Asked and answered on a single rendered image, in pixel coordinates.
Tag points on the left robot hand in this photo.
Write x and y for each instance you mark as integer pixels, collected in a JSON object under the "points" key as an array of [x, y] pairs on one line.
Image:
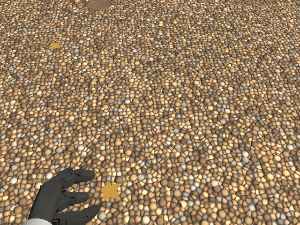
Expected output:
{"points": [[52, 198]]}

